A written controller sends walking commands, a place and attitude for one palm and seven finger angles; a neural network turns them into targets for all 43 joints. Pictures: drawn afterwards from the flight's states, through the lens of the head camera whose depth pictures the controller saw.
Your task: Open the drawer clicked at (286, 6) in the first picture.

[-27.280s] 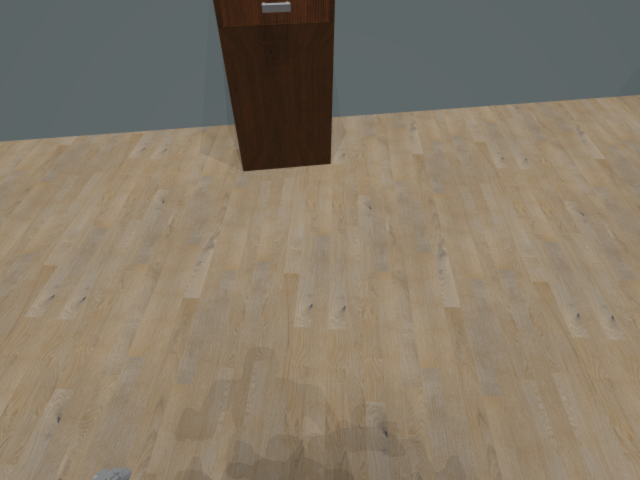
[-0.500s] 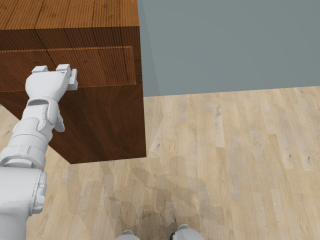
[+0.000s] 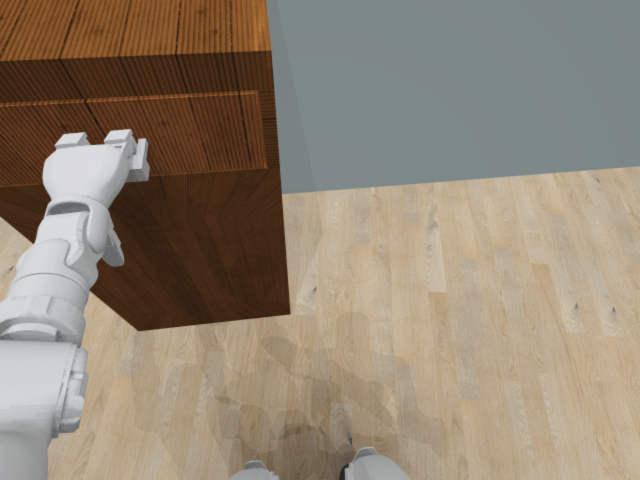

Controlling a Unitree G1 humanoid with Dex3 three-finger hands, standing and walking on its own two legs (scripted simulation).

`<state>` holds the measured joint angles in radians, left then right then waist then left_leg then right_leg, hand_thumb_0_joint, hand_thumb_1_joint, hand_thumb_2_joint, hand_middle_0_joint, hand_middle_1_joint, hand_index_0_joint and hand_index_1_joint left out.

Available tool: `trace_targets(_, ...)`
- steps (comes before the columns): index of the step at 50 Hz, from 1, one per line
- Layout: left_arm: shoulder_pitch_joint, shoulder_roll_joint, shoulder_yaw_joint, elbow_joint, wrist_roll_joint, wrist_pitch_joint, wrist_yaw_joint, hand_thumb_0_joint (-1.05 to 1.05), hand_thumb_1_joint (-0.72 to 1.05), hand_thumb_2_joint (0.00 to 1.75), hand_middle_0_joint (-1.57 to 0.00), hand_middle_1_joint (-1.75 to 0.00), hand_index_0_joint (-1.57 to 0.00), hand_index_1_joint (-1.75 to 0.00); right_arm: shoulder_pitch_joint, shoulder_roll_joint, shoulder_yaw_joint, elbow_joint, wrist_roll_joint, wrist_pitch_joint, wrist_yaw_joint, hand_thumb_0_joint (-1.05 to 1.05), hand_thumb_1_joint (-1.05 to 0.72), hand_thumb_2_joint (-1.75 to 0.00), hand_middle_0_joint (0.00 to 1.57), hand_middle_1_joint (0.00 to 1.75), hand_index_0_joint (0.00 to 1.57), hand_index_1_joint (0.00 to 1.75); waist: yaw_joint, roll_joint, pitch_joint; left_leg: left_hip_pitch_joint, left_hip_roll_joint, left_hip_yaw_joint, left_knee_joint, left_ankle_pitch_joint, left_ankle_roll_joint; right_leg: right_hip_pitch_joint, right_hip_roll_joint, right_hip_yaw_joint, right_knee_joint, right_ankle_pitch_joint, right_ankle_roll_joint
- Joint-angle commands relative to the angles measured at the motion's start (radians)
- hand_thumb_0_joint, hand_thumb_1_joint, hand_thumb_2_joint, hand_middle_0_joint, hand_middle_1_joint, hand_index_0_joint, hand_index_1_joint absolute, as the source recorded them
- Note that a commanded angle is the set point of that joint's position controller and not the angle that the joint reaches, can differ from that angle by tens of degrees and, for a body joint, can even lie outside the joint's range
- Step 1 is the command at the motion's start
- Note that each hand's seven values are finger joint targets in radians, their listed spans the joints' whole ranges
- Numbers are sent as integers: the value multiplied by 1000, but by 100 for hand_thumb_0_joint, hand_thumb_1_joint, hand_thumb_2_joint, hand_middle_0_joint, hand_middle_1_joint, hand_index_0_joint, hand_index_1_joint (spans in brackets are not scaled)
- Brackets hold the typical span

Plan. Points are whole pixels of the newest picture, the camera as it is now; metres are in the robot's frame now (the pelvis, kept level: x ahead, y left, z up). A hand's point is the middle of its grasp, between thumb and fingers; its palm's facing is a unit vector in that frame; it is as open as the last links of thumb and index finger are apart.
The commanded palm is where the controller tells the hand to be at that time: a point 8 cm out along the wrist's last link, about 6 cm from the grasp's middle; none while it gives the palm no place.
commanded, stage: close the thumb around the handle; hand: left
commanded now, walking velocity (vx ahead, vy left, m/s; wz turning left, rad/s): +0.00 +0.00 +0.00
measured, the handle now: (106, 158) +0.53 +0.27 +0.05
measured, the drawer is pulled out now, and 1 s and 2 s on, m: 0.00 0.00 0.12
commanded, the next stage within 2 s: pull the drawer open in 0.76 s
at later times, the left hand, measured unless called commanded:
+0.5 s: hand (108, 200) +0.48 +0.26 +0.03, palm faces -0.06 -0.01 -1.00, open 8.6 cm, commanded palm +0.45 +0.26 +0.08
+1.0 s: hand (108, 202) +0.47 +0.26 +0.03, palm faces -0.05 -0.02 -1.00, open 6.0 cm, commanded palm +0.43 +0.26 +0.08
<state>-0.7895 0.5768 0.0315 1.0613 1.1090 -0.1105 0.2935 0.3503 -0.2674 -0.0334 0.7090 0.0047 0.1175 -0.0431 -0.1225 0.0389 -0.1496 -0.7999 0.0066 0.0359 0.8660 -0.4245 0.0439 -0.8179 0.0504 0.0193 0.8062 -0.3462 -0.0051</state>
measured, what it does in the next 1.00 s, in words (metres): stands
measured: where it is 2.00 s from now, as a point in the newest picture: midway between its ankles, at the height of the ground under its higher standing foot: outside the picture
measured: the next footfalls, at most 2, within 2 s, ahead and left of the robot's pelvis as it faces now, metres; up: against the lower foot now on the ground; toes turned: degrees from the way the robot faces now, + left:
none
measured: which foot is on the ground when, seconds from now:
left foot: down 0.00-1.00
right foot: down 0.00-1.00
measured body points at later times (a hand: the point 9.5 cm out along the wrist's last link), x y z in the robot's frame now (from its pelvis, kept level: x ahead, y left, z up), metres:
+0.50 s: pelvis +0.01 +0.00 +0.00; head +0.10 +0.01 +0.44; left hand +0.47 +0.26 +0.08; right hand +0.03 -0.27 -0.12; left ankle -0.02 +0.09 -0.69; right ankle +0.01 -0.12 -0.69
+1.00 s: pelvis +0.01 +0.00 +0.01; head +0.10 +0.00 +0.45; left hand +0.47 +0.26 +0.08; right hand +0.03 -0.28 -0.12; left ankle -0.02 +0.09 -0.69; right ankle +0.01 -0.12 -0.69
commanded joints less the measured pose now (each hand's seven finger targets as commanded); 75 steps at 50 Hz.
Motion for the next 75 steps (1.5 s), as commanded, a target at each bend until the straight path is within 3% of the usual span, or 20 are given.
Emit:
trace_targets(1, -354, 283, 76, -177, -14, 12, 54, 0, -50, 30, -30, -120, -30, -120, 121, -173, -70, -57, -11, -17, -10, 0, -90, -90, 20, 30, 20, 30, 32, 49, -425, 280, -13, -30, -74, 445, -13, 224, 13, -25, -64, 322, -34)
trace_targets(3, -353, 249, 52, -161, -13, 23, 62, 0, -50, 30, -30, -120, -30, -120, 125, -170, -73, -48, -9, -17, -7, 0, -90, -90, 20, 30, 20, 30, 21, 46, -408, 288, -11, -30, -73, 445, -15, 204, 15, -31, -67, 316, -31)
trace_targets(5, -359, 273, 66, -158, -11, 32, 65, 0, -39, 35, -31, -121, -31, -121, 123, -174, -71, -48, -9, -17, -9, 0, -90, -90, 20, 30, 20, 30, 29, 39, -404, 277, -13, -32, -79, 436, -16, 213, 14, -30, -67, 310, -32)
trace_targets(12, -390, 230, 29, -146, -8, 54, 62, 0, 0, 52, -34, -125, -34, -125, 126, -170, -70, -44, -9, -13, -9, 0, -90, -90, 20, 30, 20, 30, 9, 38, -399, 308, -8, -40, -80, 466, -18, 195, 15, -35, -72, 314, -31)
trace_targets(18, -351, 233, 44, -168, -13, 46, 47, 0, 34, 66, -36, -129, -36, -129, 121, -167, -72, -48, -10, -13, -9, 0, -90, -90, 20, 30, 20, 30, 28, 47, -416, 329, -8, -35, -78, 505, -19, 217, 15, -32, -73, 344, -33)
trace_targets(20, -355, 203, 18, -170, -13, 44, 45, 0, 45, 71, -37, -130, -37, -130, 119, -164, -70, -54, -10, -14, -8, 0, -90, -90, 20, 30, 20, 30, 20, 44, -390, 321, -6, -37, -83, 491, -20, 205, 15, -37, -77, 328, -33)
trace_targets(26, -343, 259, 57, -168, -14, 32, 43, 0, 79, 85, -39, -134, -39, -134, 113, -169, -68, -52, -10, -9, -9, 0, -90, -90, 20, 30, 20, 30, 29, 24, -394, 284, -12, -31, -83, 470, -15, 240, 12, -26, -75, 345, -34)
trace_targets(28, -357, 226, 30, -178, -8, 29, 48, 0, 90, 90, -40, -135, -40, -135, 115, -164, -70, -53, -8, -11, -10, 0, -90, -90, 20, 30, 20, 30, 21, 41, -387, 295, -11, -32, -81, 472, -17, 219, 13, -28, -74, 341, -33)
trace_targets(33, -331, 197, 27, -194, -11, 31, 55, 0, 90, 90, -40, -135, -40, -135, 121, -161, -80, -51, -11, -11, -4, 0, -90, -90, 20, 30, 20, 30, 25, 50, -430, 347, -6, -35, -69, 545, -23, 215, 16, -33, -69, 362, -32)
trace_targets(36, -333, 228, 54, -213, -19, 31, 57, 0, 90, 90, -40, -135, -40, -135, 113, -165, -79, -48, -14, -9, -3, 0, -90, -90, 20, 30, 20, 30, 33, 50, -441, 337, -6, -31, -74, 543, -21, 246, 15, -29, -70, 379, -33)
trace_targets(43, -307, 220, 48, -209, -18, 35, 58, 0, 90, 90, -40, -135, -40, -135, 108, -164, -77, -46, -11, -10, -3, 0, -90, -90, 20, 30, 20, 30, 35, 45, -415, 330, -6, -29, -81, 540, -19, 250, 15, -31, -73, 384, -32)
trace_targets(47, -179, 207, 62, -253, -26, 27, 52, 0, 90, 90, -40, -135, -40, -135, 91, -154, -78, -67, -13, -7, 2, 0, -90, -90, 20, 30, 20, 30, 76, 70, -464, 365, -4, -25, -82, 636, -23, 298, 16, -27, -68, 433, -32)
trace_targets(50, -126, 191, 57, -263, -38, 32, 48, 0, 90, 90, -40, -135, -40, -135, 71, -156, -78, -76, -7, -5, 1, 0, -90, -90, 20, 30, 20, 30, 71, 28, -406, 342, -4, -19, -95, 591, -18, 310, 17, -26, -84, 427, -31)
trace_targets(55, -38, 186, 67, -316, -38, 42, 52, 0, 90, 90, -40, -135, -40, -135, 47, -151, -78, -90, -3, -6, 2, 0, -90, -90, 20, 30, 20, 30, 95, 38, -405, 357, -1, -16, -109, 619, -19, 335, 17, -27, -86, 439, -33)
trace_targets(57, -17, 174, 63, -319, -39, 48, 51, 0, 90, 90, -40, -135, -40, -135, 41, -152, -79, -93, -3, -5, 0, 0, -90, -90, 20, 30, 20, 30, 89, 7, -386, 347, -1, -14, -112, 621, -16, 344, 14, -24, -92, 453, -29)
trace_targets(59, 12, 152, 51, -355, -42, 54, 51, 0, 90, 90, -40, -135, -40, -135, 29, -148, -81, -104, -2, -7, 1, 0, -90, -90, 20, 30, 20, 30, 96, 25, -387, 365, -2, -11, -115, 645, -16, 353, 14, -24, -96, 467, -30)
trace_targets(61, 84, 188, 95, -397, -55, 62, 52, 0, 90, 90, -40, -135, -40, -135, 15, -150, -80, -111, -2, -3, 4, 0, -90, -90, 20, 30, 20, 30, 115, 25, -419, 374, -1, -12, -117, 695, -18, 401, 13, -15, -95, 513, -33)
trace_targets(63, 110, 143, 64, -425, -56, 70, 51, 0, 90, 90, -40, -135, -40, -135, 2, -144, -80, -120, 2, -7, 4, 0, -90, -90, 20, 30, 20, 30, 105, 17, -381, 380, 2, -15, -124, 690, -19, 384, 13, -22, -101, 503, -29)
trace_targets(66, 160, 166, 92, -482, -63, 83, 52, 0, 90, 90, -40, -135, -40, -135, -21, -147, -79, -129, 3, -9, 4, 0, -90, -90, 20, 30, 20, 30, 114, 15, -388, 395, 3, -15, -130, 707, -20, 412, 10, -15, -107, 516, -30)
trace_targets(75, 287, 97, 53, -615, -67, 123, 59, 0, 90, 90, -40, -135, -40, -135, -85, -130, -72, -161, 5, -26, 1, 0, -90, -90, 20, 30, 20, 30, 126, 40, -335, 433, 2, -21, -147, 708, -28, 406, 8, -29, -117, 487, -30)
